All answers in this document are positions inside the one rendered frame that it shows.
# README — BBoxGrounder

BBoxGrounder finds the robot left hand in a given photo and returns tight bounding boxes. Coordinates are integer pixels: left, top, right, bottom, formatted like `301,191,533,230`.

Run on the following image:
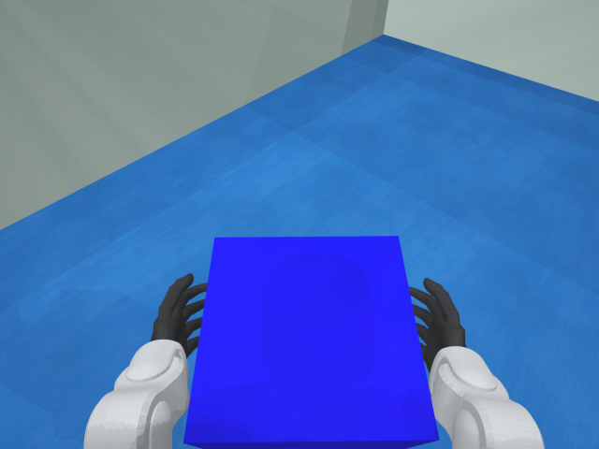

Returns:
151,273,208,359

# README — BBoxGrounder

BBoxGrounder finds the carton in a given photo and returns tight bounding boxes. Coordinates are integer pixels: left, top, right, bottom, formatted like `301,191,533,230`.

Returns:
183,236,439,449

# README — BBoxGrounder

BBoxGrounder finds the robot right hand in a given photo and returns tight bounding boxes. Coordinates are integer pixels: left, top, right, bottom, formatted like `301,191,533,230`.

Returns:
409,278,467,373

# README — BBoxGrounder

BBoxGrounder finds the left robot forearm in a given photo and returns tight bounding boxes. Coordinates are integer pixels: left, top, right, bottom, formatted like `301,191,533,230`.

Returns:
83,340,190,449

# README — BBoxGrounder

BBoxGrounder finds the right robot forearm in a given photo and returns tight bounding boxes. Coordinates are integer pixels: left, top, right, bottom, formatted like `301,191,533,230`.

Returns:
429,346,545,449

